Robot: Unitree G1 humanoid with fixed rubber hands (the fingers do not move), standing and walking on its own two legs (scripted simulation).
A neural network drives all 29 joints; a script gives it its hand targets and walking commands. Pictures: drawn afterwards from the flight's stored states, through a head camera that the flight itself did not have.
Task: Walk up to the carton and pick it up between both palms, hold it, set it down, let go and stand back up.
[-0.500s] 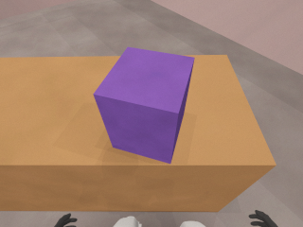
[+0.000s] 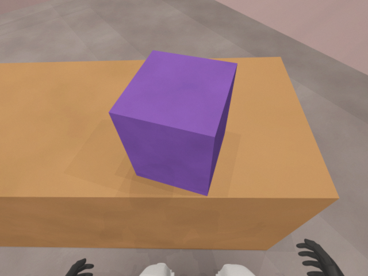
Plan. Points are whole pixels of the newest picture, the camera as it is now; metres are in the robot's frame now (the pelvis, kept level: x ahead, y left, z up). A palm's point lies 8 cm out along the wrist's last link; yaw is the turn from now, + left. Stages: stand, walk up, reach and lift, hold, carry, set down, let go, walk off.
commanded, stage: walk up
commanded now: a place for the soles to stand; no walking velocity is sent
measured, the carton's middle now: (181, 126) +0.44 +0.02 +0.05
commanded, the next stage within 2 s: stand in 0.46 s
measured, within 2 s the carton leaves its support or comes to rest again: neither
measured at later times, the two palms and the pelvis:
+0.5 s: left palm out of the picture +0.10 +0.28 -0.09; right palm out of the picture +0.11 -0.28 -0.09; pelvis -0.01 +0.00 +0.00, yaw +0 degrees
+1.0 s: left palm (72, 266) +0.15 +0.27 -0.07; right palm (330, 263) +0.15 -0.29 -0.08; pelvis +0.00 +0.00 +0.00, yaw +0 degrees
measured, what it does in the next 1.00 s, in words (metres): stands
